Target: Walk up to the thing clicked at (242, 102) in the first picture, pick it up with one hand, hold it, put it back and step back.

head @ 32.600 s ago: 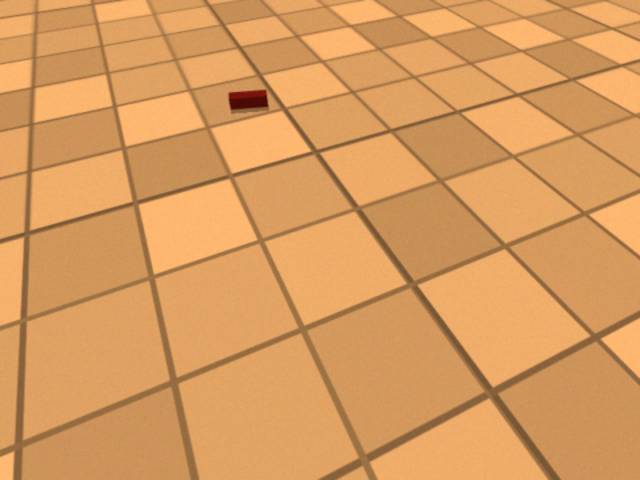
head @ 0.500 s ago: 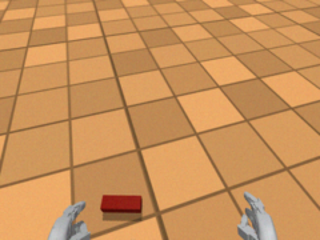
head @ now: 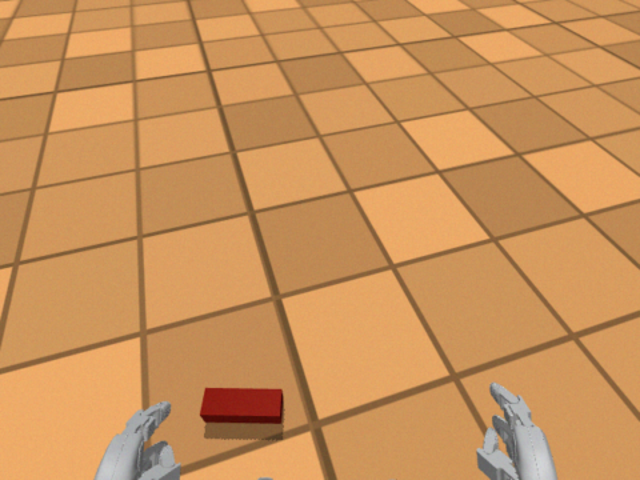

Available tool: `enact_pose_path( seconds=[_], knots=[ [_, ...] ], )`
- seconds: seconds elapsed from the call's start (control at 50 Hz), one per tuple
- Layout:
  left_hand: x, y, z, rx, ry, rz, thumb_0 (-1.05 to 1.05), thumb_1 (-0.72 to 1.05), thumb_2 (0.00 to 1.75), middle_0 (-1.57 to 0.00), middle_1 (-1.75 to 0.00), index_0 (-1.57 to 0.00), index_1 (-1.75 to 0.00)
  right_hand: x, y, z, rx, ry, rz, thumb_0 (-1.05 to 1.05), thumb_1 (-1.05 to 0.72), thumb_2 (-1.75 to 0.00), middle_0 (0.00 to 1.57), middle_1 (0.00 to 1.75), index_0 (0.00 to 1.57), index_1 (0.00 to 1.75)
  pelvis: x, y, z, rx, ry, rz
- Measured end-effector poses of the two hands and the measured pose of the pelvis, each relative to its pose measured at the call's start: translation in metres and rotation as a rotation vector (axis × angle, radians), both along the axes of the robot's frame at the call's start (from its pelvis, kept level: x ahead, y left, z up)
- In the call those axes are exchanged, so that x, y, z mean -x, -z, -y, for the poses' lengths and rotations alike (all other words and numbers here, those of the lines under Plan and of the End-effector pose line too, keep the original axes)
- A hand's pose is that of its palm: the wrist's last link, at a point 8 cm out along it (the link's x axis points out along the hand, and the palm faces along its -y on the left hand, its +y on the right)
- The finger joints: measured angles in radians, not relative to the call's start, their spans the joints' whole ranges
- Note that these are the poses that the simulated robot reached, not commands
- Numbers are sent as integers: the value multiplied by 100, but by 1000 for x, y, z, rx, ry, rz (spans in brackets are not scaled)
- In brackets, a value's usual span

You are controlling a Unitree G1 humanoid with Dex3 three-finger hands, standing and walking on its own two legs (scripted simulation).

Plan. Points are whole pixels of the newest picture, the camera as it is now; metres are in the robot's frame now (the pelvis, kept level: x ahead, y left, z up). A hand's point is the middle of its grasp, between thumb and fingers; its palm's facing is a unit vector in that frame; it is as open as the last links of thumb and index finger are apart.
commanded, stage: home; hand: left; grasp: from above
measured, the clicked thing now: (243, 405) +0.45 +0.22 -0.68
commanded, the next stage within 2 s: stand in 0.08 s
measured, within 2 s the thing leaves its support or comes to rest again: neither
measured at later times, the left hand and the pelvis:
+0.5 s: hand out of the picture +0.10 +0.24 -0.10, palm faces +0.03 -0.94 -0.34, open 7.4 cm; pelvis +0.00 +0.01 +0.03, yaw +0 degrees
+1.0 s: hand out of the picture +0.03 +0.25 -0.10, palm faces +0.05 -0.94 -0.33, open 7.4 cm; pelvis +0.00 +0.01 +0.06, yaw +1 degrees
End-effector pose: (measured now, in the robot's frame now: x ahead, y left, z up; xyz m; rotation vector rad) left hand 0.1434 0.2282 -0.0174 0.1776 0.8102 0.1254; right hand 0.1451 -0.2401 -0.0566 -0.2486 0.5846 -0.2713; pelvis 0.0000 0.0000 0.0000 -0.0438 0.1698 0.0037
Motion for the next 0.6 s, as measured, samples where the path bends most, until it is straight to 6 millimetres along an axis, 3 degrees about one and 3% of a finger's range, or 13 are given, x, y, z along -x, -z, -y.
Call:
enact_pose_path(
  seconds=[0.18,0.3,0.46,0.6],
  knots=[
    [-2,0,0,-2,3,3,1,91,89,-20,-30,-20,-29,-3,0,0,-1,3,6,2,-90,-90,21,30,21,30,-2,0,0,0,1,3],
    [-5,27,-23,-114,37,2,1,90,89,-20,-30,-20,-29,11,21,10,35,-159,-315,1,-90,-90,21,30,21,30,7,-13,0,-38,-2,110],
    [40,49,-54,-133,-37,-192,1,91,90,-20,-30,-20,-30,45,19,30,-1,-75,-478,1,-90,-90,21,30,21,30,4,-30,-5,-43,2,161],
    [83,55,-60,-115,-95,-338,1,91,90,-20,-30,-20,-30,63,17,28,-21,-36,-568,1,-90,-90,21,30,21,30,0,-43,-8,-38,-7,194]
  ],
)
